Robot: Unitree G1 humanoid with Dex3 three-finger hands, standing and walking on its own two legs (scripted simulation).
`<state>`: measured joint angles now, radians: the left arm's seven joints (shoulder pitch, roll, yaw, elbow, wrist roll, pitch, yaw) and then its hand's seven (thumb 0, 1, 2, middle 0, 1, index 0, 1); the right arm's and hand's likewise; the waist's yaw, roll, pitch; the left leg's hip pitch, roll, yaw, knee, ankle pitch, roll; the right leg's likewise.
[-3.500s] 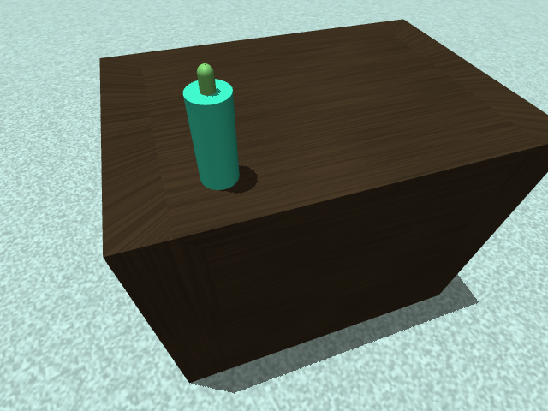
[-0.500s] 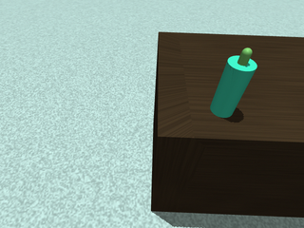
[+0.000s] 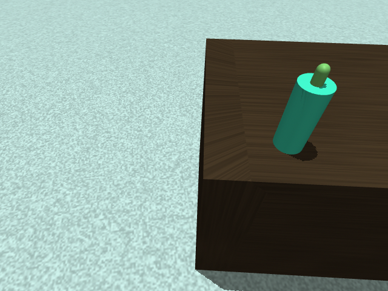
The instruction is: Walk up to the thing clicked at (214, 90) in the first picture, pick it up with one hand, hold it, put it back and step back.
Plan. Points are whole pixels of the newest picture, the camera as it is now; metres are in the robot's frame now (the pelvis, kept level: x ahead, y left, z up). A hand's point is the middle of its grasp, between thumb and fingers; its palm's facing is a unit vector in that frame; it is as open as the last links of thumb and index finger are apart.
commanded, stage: stand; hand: right
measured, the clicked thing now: (303, 110) +0.46 -0.24 +0.13
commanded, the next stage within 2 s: none
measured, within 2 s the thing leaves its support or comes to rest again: neither
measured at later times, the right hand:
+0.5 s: hand out of the picture +0.08 -0.26 -0.16, palm faces -0.01 +0.94 -0.34, open 7.4 cm
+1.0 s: hand out of the picture +0.06 -0.26 -0.16, palm faces -0.02 +0.94 -0.34, open 7.4 cm
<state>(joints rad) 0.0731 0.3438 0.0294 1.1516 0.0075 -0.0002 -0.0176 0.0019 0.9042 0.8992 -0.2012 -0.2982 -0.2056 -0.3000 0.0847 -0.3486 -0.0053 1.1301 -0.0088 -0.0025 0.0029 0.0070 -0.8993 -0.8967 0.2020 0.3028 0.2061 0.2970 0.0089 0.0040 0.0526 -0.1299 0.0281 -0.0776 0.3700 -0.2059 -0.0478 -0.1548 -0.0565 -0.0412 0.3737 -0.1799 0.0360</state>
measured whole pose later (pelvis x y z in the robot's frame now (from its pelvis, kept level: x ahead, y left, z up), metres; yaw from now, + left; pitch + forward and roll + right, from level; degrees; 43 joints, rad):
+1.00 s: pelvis +0.00 -0.01 +0.00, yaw -1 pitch -2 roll +0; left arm 0.11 0.36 0.01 1.13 0.01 -0.01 -0.02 0.00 0.90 0.90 -0.20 -0.30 -0.21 -0.30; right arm 0.13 -0.36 0.00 1.12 -0.01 0.00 0.01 0.01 -0.90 -0.90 0.20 0.30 0.21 0.30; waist 0.00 0.01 0.06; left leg -0.11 0.04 -0.07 0.35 -0.20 -0.06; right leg -0.15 -0.04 -0.03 0.38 -0.18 0.03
